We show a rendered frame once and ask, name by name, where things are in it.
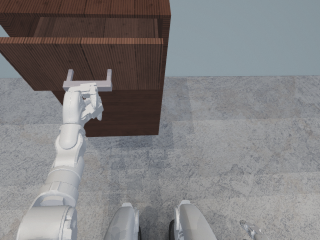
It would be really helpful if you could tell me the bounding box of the right robot thigh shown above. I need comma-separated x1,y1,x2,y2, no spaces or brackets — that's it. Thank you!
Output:
174,204,217,240

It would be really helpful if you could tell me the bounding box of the handle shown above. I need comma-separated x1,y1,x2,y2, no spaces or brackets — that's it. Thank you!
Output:
63,69,113,92

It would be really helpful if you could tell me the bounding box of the left robot upper arm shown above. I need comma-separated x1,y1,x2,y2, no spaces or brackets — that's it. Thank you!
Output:
18,205,78,240

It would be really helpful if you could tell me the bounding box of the drawer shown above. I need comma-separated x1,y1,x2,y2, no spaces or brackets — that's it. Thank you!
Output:
0,17,163,91

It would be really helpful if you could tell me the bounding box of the cabinet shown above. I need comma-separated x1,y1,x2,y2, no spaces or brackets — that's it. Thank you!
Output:
0,0,171,137

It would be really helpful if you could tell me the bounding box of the robot left forearm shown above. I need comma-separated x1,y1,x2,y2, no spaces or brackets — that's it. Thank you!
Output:
16,123,87,240

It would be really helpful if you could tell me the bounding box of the robot thigh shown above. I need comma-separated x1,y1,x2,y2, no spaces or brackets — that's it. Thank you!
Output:
103,206,139,240
174,204,217,240

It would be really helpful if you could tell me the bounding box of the left robot thigh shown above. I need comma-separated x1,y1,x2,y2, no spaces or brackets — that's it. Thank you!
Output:
103,206,139,240

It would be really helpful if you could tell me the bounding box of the left robot hand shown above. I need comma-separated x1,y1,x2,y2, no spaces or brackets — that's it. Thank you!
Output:
62,82,104,127

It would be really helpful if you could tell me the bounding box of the right robot hand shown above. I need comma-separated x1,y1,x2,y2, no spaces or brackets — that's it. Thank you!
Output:
240,220,270,240

